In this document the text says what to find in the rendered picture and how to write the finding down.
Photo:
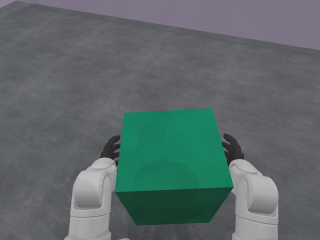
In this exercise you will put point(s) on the robot right forearm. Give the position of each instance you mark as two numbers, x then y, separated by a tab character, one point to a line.
256	204

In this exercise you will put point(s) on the robot left hand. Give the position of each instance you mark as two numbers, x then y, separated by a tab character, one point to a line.
110	147

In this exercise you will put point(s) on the robot left forearm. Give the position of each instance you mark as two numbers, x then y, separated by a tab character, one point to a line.
91	201

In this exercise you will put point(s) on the robot right hand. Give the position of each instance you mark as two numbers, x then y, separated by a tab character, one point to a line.
233	148

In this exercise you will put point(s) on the carton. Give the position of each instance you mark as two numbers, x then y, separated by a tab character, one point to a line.
172	167

